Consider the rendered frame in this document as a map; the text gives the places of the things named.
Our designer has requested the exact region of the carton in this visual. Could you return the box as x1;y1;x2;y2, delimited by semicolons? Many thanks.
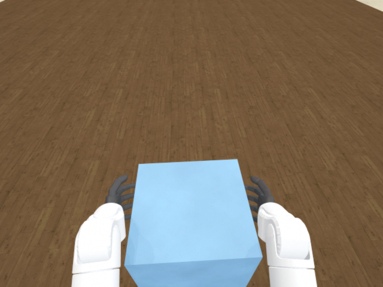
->
124;159;263;287

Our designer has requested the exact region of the robot left forearm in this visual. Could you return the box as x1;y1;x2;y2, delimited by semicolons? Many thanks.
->
71;203;126;287

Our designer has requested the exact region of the robot left hand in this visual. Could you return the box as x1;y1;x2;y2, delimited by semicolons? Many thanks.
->
104;175;136;221

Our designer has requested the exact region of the robot right forearm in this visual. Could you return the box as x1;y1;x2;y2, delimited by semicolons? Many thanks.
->
257;202;317;287

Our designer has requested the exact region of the robot right hand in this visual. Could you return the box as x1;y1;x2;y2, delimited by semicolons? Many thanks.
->
244;176;275;223

